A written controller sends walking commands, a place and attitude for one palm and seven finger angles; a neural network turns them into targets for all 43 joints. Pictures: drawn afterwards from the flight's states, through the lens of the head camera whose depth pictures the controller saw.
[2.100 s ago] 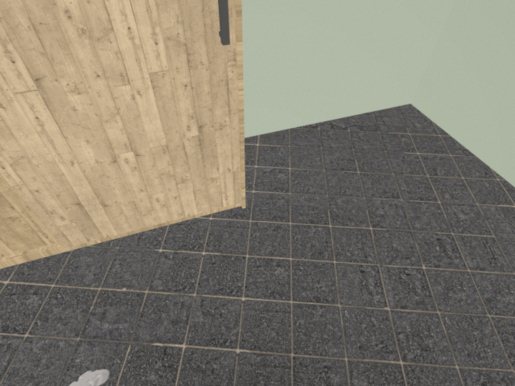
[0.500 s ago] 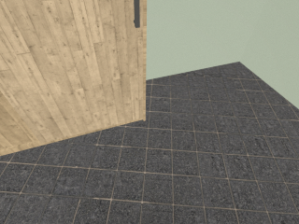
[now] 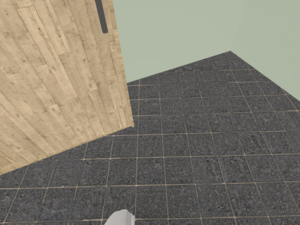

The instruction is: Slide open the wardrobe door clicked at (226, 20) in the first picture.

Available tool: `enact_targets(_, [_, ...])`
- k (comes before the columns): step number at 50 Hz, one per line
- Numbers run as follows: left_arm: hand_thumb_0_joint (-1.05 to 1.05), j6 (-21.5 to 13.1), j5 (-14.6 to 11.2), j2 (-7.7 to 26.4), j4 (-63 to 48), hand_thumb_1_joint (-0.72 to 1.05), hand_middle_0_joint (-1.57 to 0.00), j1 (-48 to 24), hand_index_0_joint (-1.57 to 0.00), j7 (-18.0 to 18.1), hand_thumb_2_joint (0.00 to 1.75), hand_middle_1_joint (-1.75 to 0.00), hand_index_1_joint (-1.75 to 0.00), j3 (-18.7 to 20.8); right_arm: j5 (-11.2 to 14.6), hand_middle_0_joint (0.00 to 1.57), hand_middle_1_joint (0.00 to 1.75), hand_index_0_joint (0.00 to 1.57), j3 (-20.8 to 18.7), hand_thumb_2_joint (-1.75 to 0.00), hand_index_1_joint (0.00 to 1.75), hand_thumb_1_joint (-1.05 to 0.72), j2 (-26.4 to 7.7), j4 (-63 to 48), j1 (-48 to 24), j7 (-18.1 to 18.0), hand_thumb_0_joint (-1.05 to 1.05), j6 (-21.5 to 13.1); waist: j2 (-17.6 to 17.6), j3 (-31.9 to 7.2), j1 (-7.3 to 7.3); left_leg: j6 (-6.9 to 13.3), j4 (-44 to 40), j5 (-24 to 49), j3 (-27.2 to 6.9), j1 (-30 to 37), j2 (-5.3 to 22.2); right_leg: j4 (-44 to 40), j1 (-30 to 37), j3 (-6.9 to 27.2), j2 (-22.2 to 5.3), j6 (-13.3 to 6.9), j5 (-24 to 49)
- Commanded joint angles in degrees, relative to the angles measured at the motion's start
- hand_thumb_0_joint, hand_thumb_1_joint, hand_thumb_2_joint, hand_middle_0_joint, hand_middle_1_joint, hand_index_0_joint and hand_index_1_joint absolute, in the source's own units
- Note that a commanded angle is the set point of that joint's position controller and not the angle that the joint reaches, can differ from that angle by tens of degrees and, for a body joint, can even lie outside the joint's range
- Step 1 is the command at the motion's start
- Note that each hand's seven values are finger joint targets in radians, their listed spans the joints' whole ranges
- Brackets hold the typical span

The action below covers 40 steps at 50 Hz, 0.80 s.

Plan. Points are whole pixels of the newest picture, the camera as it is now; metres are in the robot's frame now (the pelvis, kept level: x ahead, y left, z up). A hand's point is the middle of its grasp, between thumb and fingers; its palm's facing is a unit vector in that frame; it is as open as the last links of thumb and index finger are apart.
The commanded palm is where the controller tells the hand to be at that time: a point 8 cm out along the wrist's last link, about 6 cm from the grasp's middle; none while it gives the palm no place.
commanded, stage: turn to face it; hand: right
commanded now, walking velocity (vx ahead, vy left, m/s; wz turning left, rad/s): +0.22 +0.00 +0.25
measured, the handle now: (98, 5) +0.88 +0.28 +0.19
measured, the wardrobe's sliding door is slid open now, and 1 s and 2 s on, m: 0.00 0.00 0.00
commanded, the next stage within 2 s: take the last steps up to it in 0.84 s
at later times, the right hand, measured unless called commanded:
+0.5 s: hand (203, 197) +0.25 -0.15 -0.18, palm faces -0.14 +0.97 -0.21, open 7.4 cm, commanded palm none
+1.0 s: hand (206, 169) +0.35 -0.17 -0.17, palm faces -0.40 +0.89 -0.23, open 7.4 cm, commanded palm none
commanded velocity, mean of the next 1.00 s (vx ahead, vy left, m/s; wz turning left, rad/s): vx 0.02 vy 0.01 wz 0.42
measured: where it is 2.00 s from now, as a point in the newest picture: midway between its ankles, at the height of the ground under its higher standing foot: (140, 196)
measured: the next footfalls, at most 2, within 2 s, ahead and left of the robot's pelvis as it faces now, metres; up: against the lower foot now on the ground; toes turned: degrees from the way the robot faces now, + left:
left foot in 0.22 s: +0.25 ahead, +0.11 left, +0.00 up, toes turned +11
right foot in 0.66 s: +0.25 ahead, -0.11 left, +0.00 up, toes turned +13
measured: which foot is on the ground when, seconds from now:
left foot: up 0.00-0.20, down 0.22-0.66, up 0.68-1.00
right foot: down 0.00-0.22, up 0.24-0.64, down 0.66-1.00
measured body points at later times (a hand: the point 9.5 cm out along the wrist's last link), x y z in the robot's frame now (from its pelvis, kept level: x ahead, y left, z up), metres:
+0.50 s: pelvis +0.15 +0.03 -0.01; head +0.19 +0.04 +0.43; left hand +0.23 +0.28 -0.15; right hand +0.26 -0.20 -0.16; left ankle +0.21 +0.11 -0.74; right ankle +0.20 -0.12 -0.70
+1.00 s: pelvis +0.21 -0.01 +0.00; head +0.25 +0.01 +0.44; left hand +0.12 +0.22 -0.15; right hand +0.37 -0.22 -0.16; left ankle +0.13 +0.11 -0.71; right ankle +0.22 -0.11 -0.74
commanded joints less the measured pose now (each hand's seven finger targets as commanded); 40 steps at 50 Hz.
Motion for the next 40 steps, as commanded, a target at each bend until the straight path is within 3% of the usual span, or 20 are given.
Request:
enact_targets(1, [0.0, -1.0, 0.1, 8.2, 0.2, 0.9, -0.2, 5.5, -0.2, 1.2, 0.9, -0.3, -0.3, 2.0, 0.4, 0.2, 0.3, 0.2, -0.4, -0.9, 0.3, -0.9, -0.6, -5.6, -6.6, 0.4, 0.0, -1.3, -7.5, 5.8, 0.57, 0.2, -8.0, 5.1, 1.9, -7.9, 0.2, -5.3, 2.4, 5.2, -14.0, -4.4, 34.4])
enact_targets(5, [0.0, -0.3, 0.4, 8.8, 1.2, 0.9, -0.2, 5.1, -0.2, 1.6, 0.9, -0.3, -0.3, 2.2, 0.8, 0.2, 0.3, 0.2, -0.4, -0.9, 0.3, -0.9, 0.6, -5.6, -7.4, -0.1, 0.0, -1.5, -9.8, 6.1, 0.21, 2.7, -20.9, 6.9, 4.8, 3.1, -3.8, -0.1, 0.6, 0.4, -14.2, -2.9, 48.9])
enact_targets(8, [0.0, 0.0, -0.1, 11.4, -0.2, 0.9, -0.2, 1.6, -0.2, 2.0, 0.9, -0.3, -0.3, 3.2, 0.2, 0.2, 0.3, 0.2, -1.4, -0.9, 0.3, -0.9, -1.7, -3.4, 1.7, -0.4, 0.0, -1.6, -9.4, 2.1, -4.32, 4.3, -24.5, 10.0, 4.7, 14.4, -5.9, 11.7, -0.3, -1.5, -15.4, -1.8, 54.8])
enact_targets(9, [0.0, 0.2, -0.3, 11.8, -0.9, 0.9, -0.2, 0.3, -0.2, 1.9, 0.9, -0.3, -0.3, 3.4, 0.0, 0.2, 0.3, 0.2, -2.1, -0.9, 0.3, -0.9, -3.5, -2.0, 7.3, -0.5, 0.0, -2.0, -7.8, -0.3, -7.14, 4.9, -28.2, 13.1, 4.3, 22.1, -6.1, 20.6, -3.2, -2.2, -14.5, -0.4, 51.1])
enact_targets(10, [0.0, 0.4, -0.7, 11.0, -1.9, 0.9, -0.2, 0.5, -0.2, 1.5, 0.9, -0.3, -0.3, 3.5, -0.4, 0.2, 0.3, 0.2, -3.2, -0.9, 0.3, -0.9, -7.6, -0.7, 13.4, -0.9, 0.0, -2.8, 0.5, -5.0, -9.71, 8.4, -30.8, 26.8, -3.9, 33.1, 1.2, 37.7, -11.7, -3.6, -10.8, 1.7, 34.9])
enact_targets(11, [0.0, -0.1, -1.3, 7.3, -3.2, 0.9, -0.2, 3.5, -0.2, 1.2, 0.9, -0.3, -0.3, 3.1, 0.1, 0.2, 0.3, 0.2, -4.2, -0.9, 0.3, -0.9, -12.1, -0.3, 16.8, -1.5, 0.0, -3.4, 12.0, -12.3, -7.77, 17.2, -33.7, 53.3, -29.8, 42.8, 18.3, 59.5, -25.7, -3.8, -0.1, 4.5, -13.1])
enact_targets(12, [0.0, 0.7, -1.4, 8.8, -4.2, 0.9, -0.2, 1.0, -0.2, 1.9, 0.9, -0.3, -0.3, 3.4, 1.4, 0.2, 0.3, 0.2, -4.3, -0.9, 0.3, -0.9, -12.6, -1.8, 13.9, -2.1, 0.0, -2.7, 6.8, -12.7, -7.14, 20.9, -38.2, 50.6, -31.6, 37.1, 20.1, 64.3, -24.8, 4.8, -1.9, 3.9, -17.0])
enact_targets(13, [0.0, 1.4, -1.2, 7.4, -5.3, 0.9, -0.2, -2.6, -0.2, 1.5, 0.9, -0.3, -0.3, 3.3, 1.4, 0.2, 0.3, 0.2, -4.0, -0.9, 0.3, -0.9, -10.7, -3.1, 8.2, -2.4, 0.0, -2.0, 5.5, -7.2, -5.59, 20.3, -40.8, 39.9, -28.4, 31.6, 17.7, 64.0, -27.4, 5.3, -4.6, 4.1, -13.9])
enact_targets(15, [0.0, 2.6, 0.0, 7.5, -6.5, 0.9, -0.2, -6.6, -0.2, 0.8, 0.9, -0.3, -0.3, 3.2, 1.4, 0.2, 0.3, 0.2, -3.3, -0.9, 0.3, -0.9, -7.1, -6.5, -0.7, -2.9, 0.0, -1.6, 0.4, -3.1, -2.46, 16.8, -43.4, 24.4, -22.0, 18.2, 13.3, 59.6, -26.4, 5.6, -8.5, 4.8, -8.3])
enact_targets(17, [0.0, 4.2, 0.5, 6.6, -7.0, 0.9, -0.2, -6.5, -0.2, 0.6, 0.9, -0.3, -0.3, 2.9, 0.7, 0.2, 0.3, 0.2, -2.9, -0.9, 0.3, -0.9, -6.7, -7.5, -3.9, -3.0, 0.0, -1.6, -2.4, -3.3, 0.08, 13.7, -44.2, 22.8, -16.8, 10.5, 10.2, 51.6, -21.9, 4.4, -8.3, 5.7, -7.6])
enact_targets(18, [0.0, 4.9, 0.6, 6.0, -7.4, 0.9, -0.2, -6.7, -0.2, 0.5, 0.9, -0.3, -0.3, 3.0, 0.4, 0.2, 0.3, 0.2, -3.0, -0.9, 0.3, -0.9, -7.2, -7.8, -4.6, -2.8, 0.0, -1.3, -0.9, -3.4, 0.57, 12.8, -44.2, 21.4, -15.4, 8.6, 9.0, 47.6, -20.8, 3.5, -8.0, 6.2, -7.7])
enact_targets(24, [0.0, 5.2, 0.6, 8.4, -12.1, 0.9, -0.2, -13.2, -0.2, 0.0, 0.9, -0.3, -0.3, 3.3, 0.1, 0.2, 0.3, 0.2, -3.9, -0.9, 0.3, -0.9, -9.4, -8.9, -2.9, -1.3, 0.0, -0.2, 4.7, -5.0, -1.19, 11.4, -44.1, 8.8, -19.2, 11.7, 4.9, 33.9, -22.3, 1.7, -5.5, 7.0, -4.3])
enact_targets(28, [0.0, 4.2, 0.0, 9.4, -14.6, 0.9, -0.2, -16.5, -0.2, 0.3, 0.9, -0.3, -0.3, 3.4, 0.0, 0.2, 0.3, 0.2, -4.5, -0.9, 0.3, -0.9, -10.4, -10.3, -2.0, -1.3, 0.0, 0.2, 5.6, -7.3, -2.47, 11.6, -40.3, 18.9, -22.9, 17.5, 5.1, 24.6, -20.2, 1.9, -3.7, 6.9, -6.0])
enact_targets(31, [0.0, 3.5, -0.4, 10.3, -14.1, 0.9, -0.2, -13.4, -0.2, 0.8, 0.9, -0.3, -0.3, 3.7, 0.5, 0.2, 0.3, 0.2, -4.5, -0.9, 0.3, -0.9, -10.1, -11.2, -3.8, -1.5, 0.0, 0.7, 4.5, -8.6, -0.35, 8.0, -35.8, 20.1, -21.9, 14.4, 3.1, 9.8, -9.1, 1.5, -3.9, 6.5, 2.0])
enact_targets(32, [0.0, 3.1, -0.3, 12.6, -13.8, 0.9, -0.2, -11.0, -0.2, 1.1, 0.9, -0.3, -0.3, 4.0, 0.9, 0.2, 0.3, 0.2, -4.0, -0.9, 0.3, -0.9, -8.3, -12.1, -4.2, -1.4, 0.0, 0.8, -0.5, -9.2, 0.94, 5.3, -31.4, 13.7, -18.2, 8.6, -0.5, 4.0, -1.8, 5.7, -8.8, 5.0, 4.4])
enact_targets(33, [0.0, 3.0, 0.5, 17.6, -14.8, 0.9, -0.2, -11.4, -0.2, 1.0, 0.9, -0.3, -0.3, 5.0, 1.4, 0.2, 0.3, 0.2, -3.5, -0.9, 0.3, -0.9, -5.2, -13.2, -3.8, -0.9, 0.0, 1.0, -15.5, -7.5, 0.72, 1.5, -20.2, -3.2, -10.2, -1.6, -8.5, -1.2, 1.8, 19.8, -22.1, 0.3, 11.7])
enact_targets(34, [0.0, 3.7, 0.7, 18.8, -15.8, 0.9, -0.2, -13.7, -0.2, 0.9, 0.9, -0.3, -0.3, 5.1, 0.7, 0.2, 0.3, 0.2, -3.6, -0.9, 0.3, -0.9, -6.0, -13.5, -4.5, -0.8, 0.0, 1.1, -16.9, -3.4, 0.23, -0.4, -7.6, -16.3, -5.7, -3.6, -7.9, -2.3, -4.5, 23.1, -29.2, -4.7, 19.4])
enact_targets(35, [0.0, 3.6, 0.9, 15.9, -16.0, 0.9, -0.2, -16.2, -0.2, 1.0, 0.9, -0.3, -0.3, 4.3, 0.2, 0.2, 0.3, 0.2, -4.0, -0.9, 0.3, -0.9, -7.5, -12.2, -3.4, -1.0, 0.0, 1.7, -14.2, -2.2, -0.83, -0.7, -0.9, -14.3, -8.2, -0.9, -6.0, -2.1, -10.1, 20.0, -27.1, -5.7, 19.0])
enact_targets(37, [0.0, 3.3, 1.0, 13.7, -17.2, 0.9, -0.2, -19.4, -0.2, 1.3, 0.9, -0.3, -0.3, 3.5, 0.0, 0.2, 0.3, 0.2, -4.7, -0.9, 0.3, -0.9, -7.2, -10.7, -1.2, -0.4, 0.0, 2.1, -9.3, 0.0, -3.19, -1.4, 6.4, -9.2, -7.0, -0.8, -5.2, -0.6, -11.8, 11.7, -21.6, -4.8, 24.4])
enact_targets(40, [0.0, 2.9, 0.8, 13.1, -15.9, 0.9, -0.2, -17.1, -0.2, 1.2, 0.9, -0.3, -0.3, 3.4, 0.4, 0.2, 0.3, 0.2, -3.6, -0.9, 0.3, -0.9, -5.0, -10.0, -0.4, -0.1, 0.0, 2.2, -9.1, -2.7, -2.75, -2.2, 5.0, -6.1, -4.3, -0.8, -4.4, 2.3, -6.1, 3.6, -17.4, -3.4, 33.4])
